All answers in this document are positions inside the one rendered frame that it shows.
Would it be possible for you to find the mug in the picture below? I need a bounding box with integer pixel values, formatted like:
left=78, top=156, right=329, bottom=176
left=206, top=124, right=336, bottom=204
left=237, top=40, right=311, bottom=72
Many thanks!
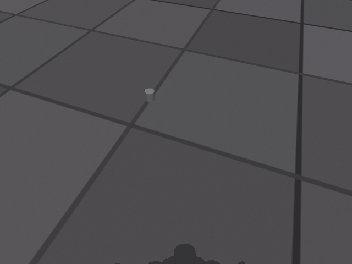
left=145, top=88, right=155, bottom=102

